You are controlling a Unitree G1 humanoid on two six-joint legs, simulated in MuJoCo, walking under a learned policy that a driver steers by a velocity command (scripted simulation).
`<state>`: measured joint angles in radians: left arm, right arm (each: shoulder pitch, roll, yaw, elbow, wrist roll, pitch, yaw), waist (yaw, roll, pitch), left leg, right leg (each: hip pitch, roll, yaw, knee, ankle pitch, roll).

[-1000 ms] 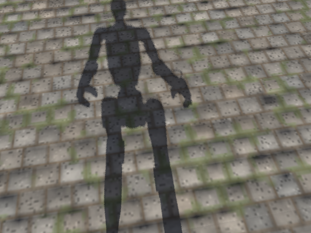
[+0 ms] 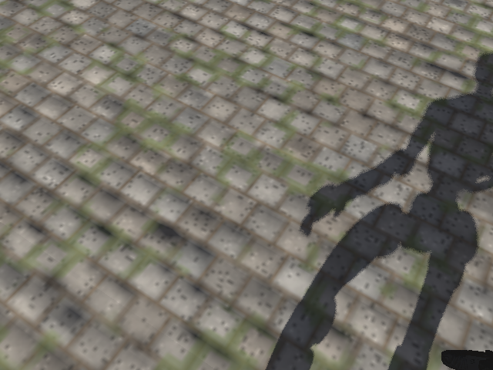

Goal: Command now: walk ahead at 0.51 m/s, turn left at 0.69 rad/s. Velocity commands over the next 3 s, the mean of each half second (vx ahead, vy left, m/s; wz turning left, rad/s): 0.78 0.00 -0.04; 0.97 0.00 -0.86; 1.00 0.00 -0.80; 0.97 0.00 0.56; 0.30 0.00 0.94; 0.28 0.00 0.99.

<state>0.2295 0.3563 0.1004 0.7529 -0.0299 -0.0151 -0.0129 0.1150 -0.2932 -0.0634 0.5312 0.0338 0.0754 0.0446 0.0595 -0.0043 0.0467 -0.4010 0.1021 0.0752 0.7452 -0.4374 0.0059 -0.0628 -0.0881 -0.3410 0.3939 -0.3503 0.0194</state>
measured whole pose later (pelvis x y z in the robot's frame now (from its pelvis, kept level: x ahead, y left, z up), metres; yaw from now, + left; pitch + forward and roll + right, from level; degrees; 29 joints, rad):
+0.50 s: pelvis +0.33 +0.07 -0.04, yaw -3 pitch +1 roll -1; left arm 0.09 0.29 0.03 0.70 -0.06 -0.08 -0.08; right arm 0.48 -0.29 -0.04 0.80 -0.03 -0.05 -0.06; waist -0.02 -0.02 0.04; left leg 0.29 -0.02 0.21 0.46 -0.42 -0.02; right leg -0.58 0.09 -0.13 0.62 -0.04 -0.15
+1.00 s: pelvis +0.76 +0.08 -0.02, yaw -32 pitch +1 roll +2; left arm 0.34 0.32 0.06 0.72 -0.05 -0.03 0.01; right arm 0.15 -0.29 -0.04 0.57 0.00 -0.13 0.00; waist 0.03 -0.03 0.03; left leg -0.41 -0.02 -0.05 0.62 -0.21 -0.04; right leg -0.32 0.07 0.16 1.31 -0.42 -0.06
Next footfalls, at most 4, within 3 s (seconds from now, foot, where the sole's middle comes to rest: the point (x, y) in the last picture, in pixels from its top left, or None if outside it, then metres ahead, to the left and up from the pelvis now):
0.04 left None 0.04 0.13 -0.77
0.50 right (253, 336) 0.53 0.02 -0.77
0.90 left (220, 208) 0.93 0.15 -0.77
1.38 right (358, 179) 1.09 -0.31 -0.77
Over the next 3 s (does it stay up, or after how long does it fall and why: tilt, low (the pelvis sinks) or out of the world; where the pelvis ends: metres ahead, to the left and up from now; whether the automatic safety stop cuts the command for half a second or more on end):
stays up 1.63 -0.69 0.01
